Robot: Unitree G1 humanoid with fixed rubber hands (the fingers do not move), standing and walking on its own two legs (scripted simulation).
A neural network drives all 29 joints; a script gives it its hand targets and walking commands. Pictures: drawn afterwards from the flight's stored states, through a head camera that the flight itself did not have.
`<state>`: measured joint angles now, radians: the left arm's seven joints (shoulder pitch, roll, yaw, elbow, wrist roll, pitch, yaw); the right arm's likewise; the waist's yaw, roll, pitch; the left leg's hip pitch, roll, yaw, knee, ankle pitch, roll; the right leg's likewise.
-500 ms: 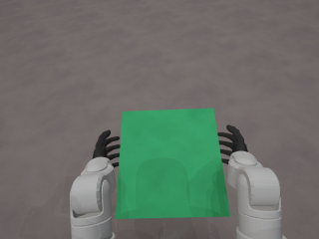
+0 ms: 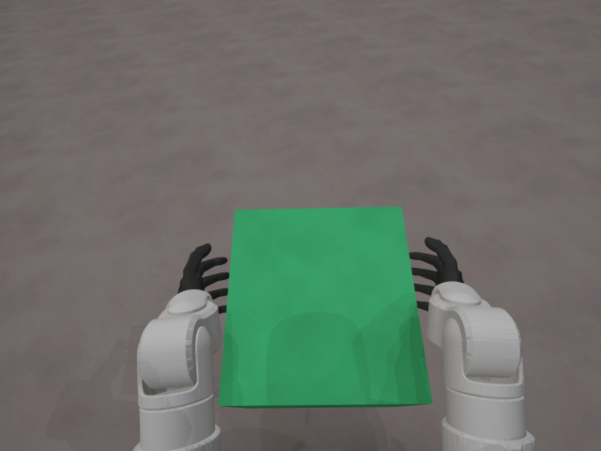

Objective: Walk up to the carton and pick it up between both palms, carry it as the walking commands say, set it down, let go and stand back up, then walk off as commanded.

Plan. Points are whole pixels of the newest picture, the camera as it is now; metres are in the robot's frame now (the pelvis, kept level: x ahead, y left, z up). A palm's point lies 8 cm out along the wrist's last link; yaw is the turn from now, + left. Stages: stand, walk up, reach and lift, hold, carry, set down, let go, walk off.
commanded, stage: carry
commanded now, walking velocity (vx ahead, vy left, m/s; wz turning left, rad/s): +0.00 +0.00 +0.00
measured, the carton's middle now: (319, 314) +0.30 +0.00 +0.01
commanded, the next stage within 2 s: none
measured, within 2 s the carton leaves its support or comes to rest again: neither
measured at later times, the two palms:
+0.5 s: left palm (207, 282) +0.30 +0.15 +0.10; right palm (442, 273) +0.31 -0.15 +0.09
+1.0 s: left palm (213, 267) +0.34 +0.15 +0.08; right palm (434, 259) +0.34 -0.15 +0.08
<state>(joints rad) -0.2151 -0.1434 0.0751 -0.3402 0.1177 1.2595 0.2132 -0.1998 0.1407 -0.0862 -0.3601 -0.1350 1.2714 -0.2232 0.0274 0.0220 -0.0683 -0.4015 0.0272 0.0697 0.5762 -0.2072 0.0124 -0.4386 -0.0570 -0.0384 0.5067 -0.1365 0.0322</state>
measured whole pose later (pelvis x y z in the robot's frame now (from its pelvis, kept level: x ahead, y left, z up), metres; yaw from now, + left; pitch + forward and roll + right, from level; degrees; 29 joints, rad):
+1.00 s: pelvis +0.06 -0.01 +0.00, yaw +0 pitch +2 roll +0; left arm -0.23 -0.15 0.12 -0.14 0.13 1.05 0.19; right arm -0.21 0.14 -0.13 -0.15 -0.13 1.05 -0.19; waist 0.02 0.00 -0.07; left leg -0.32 0.04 0.06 0.56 -0.28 0.00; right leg -0.38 -0.04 -0.03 0.51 -0.18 0.03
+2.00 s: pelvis +0.04 -0.01 +0.00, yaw +0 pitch +2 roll +0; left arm -0.17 -0.14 0.11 -0.11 0.11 0.95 0.18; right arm -0.16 0.13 -0.12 -0.11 -0.12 0.95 -0.17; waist 0.01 0.00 -0.08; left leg -0.33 0.04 0.07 0.56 -0.26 0.00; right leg -0.38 -0.05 -0.04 0.51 -0.16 0.02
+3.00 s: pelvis -0.02 +0.15 -0.01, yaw +21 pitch +5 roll +1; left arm -0.22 -0.14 0.10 -0.44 0.12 1.24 0.21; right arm -0.25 0.15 -0.07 -0.41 -0.11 1.24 -0.24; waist -0.02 -0.03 -0.03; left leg -0.49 0.01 0.07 0.65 -0.23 0.02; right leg -0.45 -0.25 -0.07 0.90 -0.57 0.14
